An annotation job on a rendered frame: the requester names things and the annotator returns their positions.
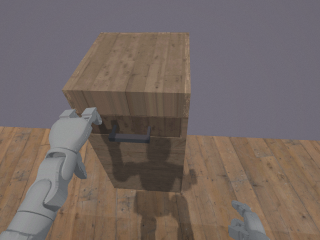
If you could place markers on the cabinet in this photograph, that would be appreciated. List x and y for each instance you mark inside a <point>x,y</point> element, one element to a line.
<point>138,74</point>

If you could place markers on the handle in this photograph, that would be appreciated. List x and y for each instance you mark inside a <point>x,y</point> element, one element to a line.
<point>129,138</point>

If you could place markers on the left robot forearm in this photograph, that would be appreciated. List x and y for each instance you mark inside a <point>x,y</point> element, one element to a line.
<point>44,198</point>

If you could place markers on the robot right hand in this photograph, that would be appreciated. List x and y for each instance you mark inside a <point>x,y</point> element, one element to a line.
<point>240,230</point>

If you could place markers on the drawer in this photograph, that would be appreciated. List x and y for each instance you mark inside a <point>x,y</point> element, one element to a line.
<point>161,126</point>

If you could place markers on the robot left hand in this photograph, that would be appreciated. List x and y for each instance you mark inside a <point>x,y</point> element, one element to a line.
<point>71,132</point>

